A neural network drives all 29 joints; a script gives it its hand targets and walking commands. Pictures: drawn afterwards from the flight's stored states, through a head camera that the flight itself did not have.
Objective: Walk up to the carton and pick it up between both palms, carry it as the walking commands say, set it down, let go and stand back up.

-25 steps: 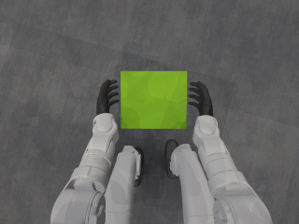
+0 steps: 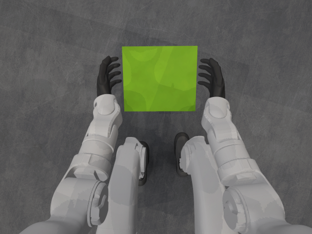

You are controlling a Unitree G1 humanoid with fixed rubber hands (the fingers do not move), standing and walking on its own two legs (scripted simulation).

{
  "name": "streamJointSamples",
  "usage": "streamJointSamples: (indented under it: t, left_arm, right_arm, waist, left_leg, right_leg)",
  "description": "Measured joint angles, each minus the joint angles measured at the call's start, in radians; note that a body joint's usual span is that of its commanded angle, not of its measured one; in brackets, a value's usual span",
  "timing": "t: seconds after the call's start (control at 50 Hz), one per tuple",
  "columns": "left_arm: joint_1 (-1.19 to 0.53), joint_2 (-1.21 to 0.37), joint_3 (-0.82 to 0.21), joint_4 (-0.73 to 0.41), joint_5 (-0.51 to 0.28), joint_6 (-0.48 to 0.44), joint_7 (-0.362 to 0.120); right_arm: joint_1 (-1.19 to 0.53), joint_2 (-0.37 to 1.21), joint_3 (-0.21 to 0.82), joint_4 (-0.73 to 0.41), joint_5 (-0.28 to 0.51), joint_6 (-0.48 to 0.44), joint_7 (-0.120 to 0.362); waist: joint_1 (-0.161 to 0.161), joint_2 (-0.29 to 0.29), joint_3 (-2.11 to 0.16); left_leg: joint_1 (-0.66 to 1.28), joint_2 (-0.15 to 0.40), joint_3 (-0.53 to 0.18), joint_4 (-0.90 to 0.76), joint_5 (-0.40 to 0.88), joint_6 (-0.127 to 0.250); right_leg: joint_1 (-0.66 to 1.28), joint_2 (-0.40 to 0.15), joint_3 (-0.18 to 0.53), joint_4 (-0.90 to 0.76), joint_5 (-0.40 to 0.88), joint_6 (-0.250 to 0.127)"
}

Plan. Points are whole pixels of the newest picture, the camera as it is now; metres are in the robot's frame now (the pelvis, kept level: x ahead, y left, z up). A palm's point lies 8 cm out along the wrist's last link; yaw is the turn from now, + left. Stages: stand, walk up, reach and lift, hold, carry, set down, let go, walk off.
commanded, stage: set down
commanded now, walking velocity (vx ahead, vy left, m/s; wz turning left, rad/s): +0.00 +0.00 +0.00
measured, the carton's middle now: (159, 80) +0.45 +0.02 -0.25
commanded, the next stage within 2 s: none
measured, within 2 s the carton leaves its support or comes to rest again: neither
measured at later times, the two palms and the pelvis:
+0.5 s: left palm (115, 81) +0.45 +0.15 -0.24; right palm (207, 80) +0.45 -0.12 -0.24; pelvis -0.02 +0.00 -0.09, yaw +0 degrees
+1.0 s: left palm (119, 82) +0.46 +0.16 -0.34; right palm (199, 69) +0.50 -0.11 -0.32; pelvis -0.04 +0.00 -0.16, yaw +0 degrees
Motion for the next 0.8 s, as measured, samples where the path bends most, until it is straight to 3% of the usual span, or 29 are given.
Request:
streamJointSamples:
  t: [0.44,0.8]
  left_arm:
    - [-0.219,0.037,0.037,0.103,-0.011,0.096,0.003]
    - [-0.422,0.1,0.065,0.06,-0.013,0.198,-0.017]
  right_arm:
    - [-0.232,-0.06,-0.019,0.096,0.015,0.106,-0.021]
    - [-0.508,-0.138,-0.04,0.134,0.019,0.198,-0.002]
  waist:
    - [0.0,0.0,0.026]
    - [0.0,-0.001,0.36]
  left_leg:
    - [-0.238,0.0,0.014,0.278,-0.06,0.0]
    - [-0.267,-0.012,0.025,0.508,-0.09,0.0]
  right_leg:
    - [-0.252,0.0,-0.004,0.279,-0.047,0.0]
    - [-0.29,0.0,-0.006,0.506,-0.065,0.0]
